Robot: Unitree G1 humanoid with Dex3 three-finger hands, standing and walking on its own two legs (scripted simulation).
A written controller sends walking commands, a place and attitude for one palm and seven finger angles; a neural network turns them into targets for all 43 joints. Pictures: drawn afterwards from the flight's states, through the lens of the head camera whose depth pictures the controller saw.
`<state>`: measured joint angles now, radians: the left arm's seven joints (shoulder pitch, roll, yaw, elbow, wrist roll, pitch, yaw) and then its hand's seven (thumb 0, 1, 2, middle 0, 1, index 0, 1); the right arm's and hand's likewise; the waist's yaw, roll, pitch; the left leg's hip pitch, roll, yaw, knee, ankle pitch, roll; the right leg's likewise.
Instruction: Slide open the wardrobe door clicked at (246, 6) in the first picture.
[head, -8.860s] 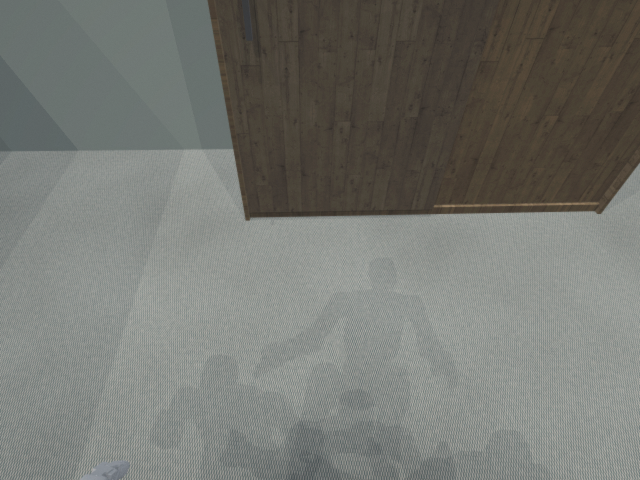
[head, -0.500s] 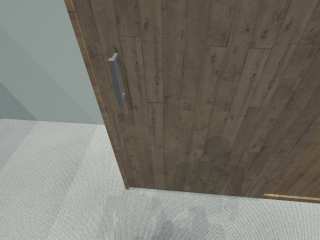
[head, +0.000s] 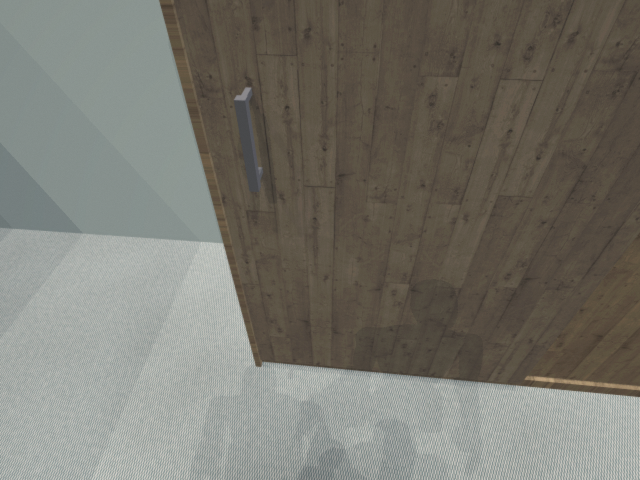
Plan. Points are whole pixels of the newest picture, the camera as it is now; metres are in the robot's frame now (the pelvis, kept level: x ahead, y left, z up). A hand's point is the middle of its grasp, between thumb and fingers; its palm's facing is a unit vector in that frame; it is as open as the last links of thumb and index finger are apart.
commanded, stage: come to a stop and stand still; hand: left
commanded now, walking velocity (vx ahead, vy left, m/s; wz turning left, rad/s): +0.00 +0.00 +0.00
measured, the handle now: (251, 141) +0.61 +0.16 +0.13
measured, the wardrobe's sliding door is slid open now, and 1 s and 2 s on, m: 0.00 0.00 0.00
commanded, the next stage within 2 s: look again from close up in 0.56 s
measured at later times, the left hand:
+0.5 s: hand out of the picture +0.01 +0.22 -0.16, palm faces +0.03 -0.97 -0.23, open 7.4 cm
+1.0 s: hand out of the picture +0.03 +0.19 -0.16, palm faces +0.02 -0.98 -0.21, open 7.4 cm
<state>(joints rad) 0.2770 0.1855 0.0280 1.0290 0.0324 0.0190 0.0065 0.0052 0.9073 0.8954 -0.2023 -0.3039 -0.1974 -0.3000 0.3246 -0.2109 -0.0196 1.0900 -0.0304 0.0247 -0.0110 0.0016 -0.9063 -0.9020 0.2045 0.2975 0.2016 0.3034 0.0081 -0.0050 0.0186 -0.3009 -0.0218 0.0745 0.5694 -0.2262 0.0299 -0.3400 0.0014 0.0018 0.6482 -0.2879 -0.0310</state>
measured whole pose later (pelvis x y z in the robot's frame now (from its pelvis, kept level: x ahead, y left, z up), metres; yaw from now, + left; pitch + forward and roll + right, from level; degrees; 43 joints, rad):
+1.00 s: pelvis +0.00 +0.01 +0.01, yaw +1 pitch +0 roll +0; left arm 0.24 0.18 -0.01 1.08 0.01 -0.01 0.02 0.01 0.91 0.90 -0.20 -0.30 -0.20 -0.30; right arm 0.26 -0.20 0.00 1.10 -0.02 -0.03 -0.03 0.00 -0.91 -0.90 0.20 0.30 0.20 0.30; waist 0.00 -0.01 0.05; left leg -0.10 -0.01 0.03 0.45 -0.34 0.01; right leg -0.28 0.02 0.03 0.50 -0.21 -0.02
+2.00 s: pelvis +0.09 +0.04 +0.00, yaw +1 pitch +1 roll -2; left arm 0.29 0.16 0.04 1.08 0.03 0.01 0.01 0.01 0.91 0.90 -0.20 -0.30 -0.20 -0.30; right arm 0.45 -0.11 0.02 1.11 -0.04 -0.08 -0.04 0.00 -0.91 -0.90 0.20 0.30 0.20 0.30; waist -0.04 -0.02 0.06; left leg 0.03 0.00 0.07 0.42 -0.46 0.05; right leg -0.49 0.01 -0.06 1.09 -0.48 -0.06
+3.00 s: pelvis +0.16 +0.01 +0.01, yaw -2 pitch +0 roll +1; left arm 0.34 0.13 0.00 1.04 0.02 0.00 0.03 0.01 0.91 0.90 -0.20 -0.30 -0.20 -0.30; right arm 0.20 -0.18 -0.04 1.04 -0.02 0.03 -0.02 0.00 -0.91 -0.90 0.20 0.30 0.20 0.30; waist 0.01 0.00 0.04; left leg -0.33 0.04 0.04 0.59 -0.28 -0.02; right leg -0.16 0.00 -0.04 0.55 -0.38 -0.04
